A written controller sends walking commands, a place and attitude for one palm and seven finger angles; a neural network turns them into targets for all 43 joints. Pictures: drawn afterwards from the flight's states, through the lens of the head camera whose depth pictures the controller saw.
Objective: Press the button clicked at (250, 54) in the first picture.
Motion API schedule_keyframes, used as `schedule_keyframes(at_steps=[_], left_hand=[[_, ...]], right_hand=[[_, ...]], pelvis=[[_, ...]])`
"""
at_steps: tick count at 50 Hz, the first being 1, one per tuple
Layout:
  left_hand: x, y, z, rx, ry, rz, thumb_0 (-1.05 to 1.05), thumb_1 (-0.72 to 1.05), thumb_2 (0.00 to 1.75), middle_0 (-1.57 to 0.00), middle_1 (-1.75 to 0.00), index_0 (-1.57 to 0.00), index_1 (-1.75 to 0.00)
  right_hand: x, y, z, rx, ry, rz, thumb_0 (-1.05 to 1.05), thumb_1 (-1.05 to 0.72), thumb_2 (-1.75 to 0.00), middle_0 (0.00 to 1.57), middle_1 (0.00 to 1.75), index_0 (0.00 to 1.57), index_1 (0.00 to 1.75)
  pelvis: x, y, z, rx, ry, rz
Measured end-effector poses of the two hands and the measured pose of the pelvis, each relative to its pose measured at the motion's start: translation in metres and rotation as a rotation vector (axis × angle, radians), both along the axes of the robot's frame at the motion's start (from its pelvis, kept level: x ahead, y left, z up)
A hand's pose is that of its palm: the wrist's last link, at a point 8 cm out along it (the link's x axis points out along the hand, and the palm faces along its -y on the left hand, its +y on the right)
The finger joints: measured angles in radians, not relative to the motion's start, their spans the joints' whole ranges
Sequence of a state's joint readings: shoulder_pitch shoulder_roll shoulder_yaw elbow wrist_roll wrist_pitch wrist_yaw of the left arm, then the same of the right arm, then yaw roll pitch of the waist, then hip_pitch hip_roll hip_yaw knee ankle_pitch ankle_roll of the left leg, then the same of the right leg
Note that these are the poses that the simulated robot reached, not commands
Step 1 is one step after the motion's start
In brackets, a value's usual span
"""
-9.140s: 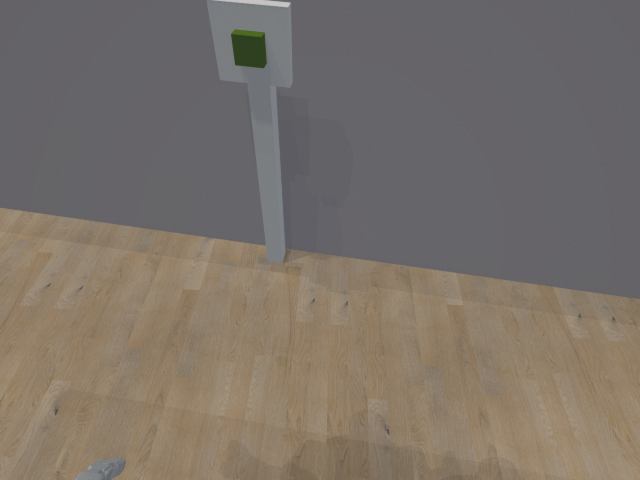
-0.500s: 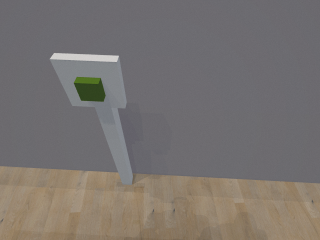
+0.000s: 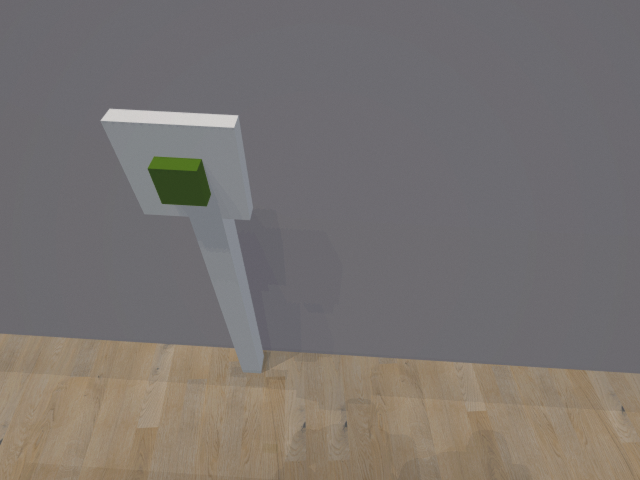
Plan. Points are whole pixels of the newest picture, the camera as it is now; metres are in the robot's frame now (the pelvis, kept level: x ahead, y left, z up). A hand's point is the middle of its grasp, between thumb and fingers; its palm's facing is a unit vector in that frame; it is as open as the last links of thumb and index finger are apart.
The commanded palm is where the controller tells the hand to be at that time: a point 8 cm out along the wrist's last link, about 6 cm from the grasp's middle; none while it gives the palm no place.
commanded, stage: look again from close up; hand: left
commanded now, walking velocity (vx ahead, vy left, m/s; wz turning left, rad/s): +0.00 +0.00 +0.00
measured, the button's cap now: (181, 180) +0.49 +0.24 +0.09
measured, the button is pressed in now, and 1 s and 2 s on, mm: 0 0 0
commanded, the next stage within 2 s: raise the hand and make a fist in 0.20 s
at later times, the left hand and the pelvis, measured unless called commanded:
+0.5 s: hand (159, 450) +0.16 +0.20 -0.03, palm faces +0.23 -0.97 -0.13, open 6.8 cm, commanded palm +0.09 +0.23 -0.05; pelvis -0.03 +0.01 -0.01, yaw +3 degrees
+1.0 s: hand (153, 479) +0.13 +0.19 -0.01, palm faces -0.05 -1.00 -0.04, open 3.6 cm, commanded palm +0.10 +0.25 +0.00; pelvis -0.09 +0.02 -0.07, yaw +3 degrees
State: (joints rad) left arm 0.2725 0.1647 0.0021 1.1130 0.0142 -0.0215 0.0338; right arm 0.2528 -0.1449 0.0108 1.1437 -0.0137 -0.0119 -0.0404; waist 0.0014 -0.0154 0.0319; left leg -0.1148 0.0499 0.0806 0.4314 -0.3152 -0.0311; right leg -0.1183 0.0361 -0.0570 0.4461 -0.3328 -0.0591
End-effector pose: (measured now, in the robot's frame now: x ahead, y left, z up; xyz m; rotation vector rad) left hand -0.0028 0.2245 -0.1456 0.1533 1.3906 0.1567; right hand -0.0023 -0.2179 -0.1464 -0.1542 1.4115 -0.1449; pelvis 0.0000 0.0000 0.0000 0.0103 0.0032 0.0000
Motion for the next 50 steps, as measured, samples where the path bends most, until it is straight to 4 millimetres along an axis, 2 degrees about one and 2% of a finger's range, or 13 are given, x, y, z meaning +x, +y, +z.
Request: schedule_keyframes(at_steps=[16,17,20,22,25,27,29,31,36,39,42,46,50], left_hand=[[-0.015,-0.004,0.000,-0.006,0.011,0.013,0.00,0.91,0.90,-0.20,-0.29,-0.20,-0.30],[-0.009,0.000,0.005,0.003,-0.026,0.051,0.01,0.92,0.90,-0.20,-0.30,-0.20,-0.30],[0.041,0.020,0.052,0.084,-0.390,0.092,0.03,0.96,0.90,-0.21,-0.31,-0.22,-0.31],[0.080,0.025,0.088,0.098,-0.642,0.089,0.03,0.96,0.90,-0.23,-0.33,-0.24,-0.34],[0.131,0.022,0.133,0.060,-1.007,0.025,0.03,0.95,0.90,-0.28,-0.39,-0.28,-0.39],[0.149,0.013,0.149,-0.013,-1.209,-0.028,0.02,0.94,0.90,-0.31,-0.43,-0.32,-0.43],[0.152,0.000,0.152,-0.106,-1.357,-0.103,0.01,0.93,0.90,-0.36,-0.48,-0.36,-0.48],[0.145,-0.010,0.144,-0.176,-1.418,-0.180,0.01,0.93,0.90,-0.40,-0.53,-0.41,-0.53],[0.106,-0.004,0.105,-0.207,-1.307,-0.142,0.01,0.91,0.90,-0.54,-0.67,-0.55,-0.68],[0.087,0.012,0.103,-0.121,-1.285,-0.084,0.01,0.90,0.90,-0.62,-0.76,-0.63,-0.76],[0.083,0.023,0.119,-0.063,-1.356,-0.097,0.02,0.90,0.90,-0.71,-0.85,-0.71,-0.85],[0.097,0.023,0.136,-0.099,-1.416,-0.179,0.02,0.90,0.90,-0.81,-0.97,-0.82,-0.97],[0.113,0.021,0.139,-0.159,-1.344,-0.224,0.01,0.90,0.90,-0.92,-1.09,-0.93,-1.09]], right_hand=[[-0.015,0.006,0.000,0.013,0.026,-0.002,0.00,-0.92,-0.90,0.20,0.29,0.20,0.30],[-0.012,0.003,0.001,0.003,-0.003,-0.004,0.01,-0.92,-0.90,0.20,0.30,0.20,0.30],[0.011,-0.007,0.009,-0.045,-0.220,-0.006,0.01,-0.93,-0.90,0.20,0.30,0.20,0.30],[0.033,-0.014,0.013,-0.062,-0.358,0.009,0.01,-0.93,-0.90,0.20,0.30,0.20,0.30],[0.070,-0.024,0.022,-0.088,-0.546,0.057,0.01,-0.92,-0.90,0.20,0.30,0.20,0.30],[0.094,-0.029,0.031,-0.099,-0.661,0.086,0.01,-0.92,-0.90,0.20,0.30,0.20,0.30],[0.116,-0.031,0.040,-0.106,-0.762,0.119,0.01,-0.92,-0.90,0.20,0.30,0.20,0.30],[0.134,-0.031,0.049,-0.111,-0.844,0.152,0.01,-0.92,-0.90,0.20,0.29,0.20,0.30],[0.160,-0.015,0.061,-0.108,-0.951,0.213,0.01,-0.91,-0.90,0.20,0.29,0.20,0.30],[0.161,0.002,0.058,-0.085,-0.958,0.245,0.01,-0.91,-0.90,0.20,0.29,0.20,0.30],[0.153,0.020,0.045,-0.048,-0.922,0.277,0.01,-0.91,-0.90,0.20,0.29,0.20,0.30],[0.128,0.039,0.023,0.008,-0.834,0.281,0.01,-0.91,-0.90,0.20,0.30,0.20,0.30],[0.098,0.046,0.011,0.034,-0.746,0.223,0.01,-0.91,-0.90,0.21,0.30,0.21,0.30]], pelvis=[[-0.007,0.001,0.000,-0.006,0.002,0.007],[-0.008,0.002,0.000,-0.009,0.003,0.002],[-0.013,0.006,-0.003,0.001,0.014,0.011],[-0.020,0.010,-0.005,0.002,0.027,0.037],[-0.033,0.012,-0.014,0.003,0.079,0.052],[-0.043,0.012,-0.024,0.007,0.118,0.043],[-0.053,0.011,-0.035,0.010,0.150,0.033],[-0.061,0.011,-0.047,0.011,0.170,0.027],[-0.074,0.010,-0.067,0.003,0.178,0.032],[-0.078,0.010,-0.071,-0.017,0.176,0.045],[-0.081,0.012,-0.073,-0.039,0.174,0.061],[-0.086,0.015,-0.073,-0.057,0.170,0.070],[-0.086,0.020,-0.066,-0.056,0.165,0.062]])
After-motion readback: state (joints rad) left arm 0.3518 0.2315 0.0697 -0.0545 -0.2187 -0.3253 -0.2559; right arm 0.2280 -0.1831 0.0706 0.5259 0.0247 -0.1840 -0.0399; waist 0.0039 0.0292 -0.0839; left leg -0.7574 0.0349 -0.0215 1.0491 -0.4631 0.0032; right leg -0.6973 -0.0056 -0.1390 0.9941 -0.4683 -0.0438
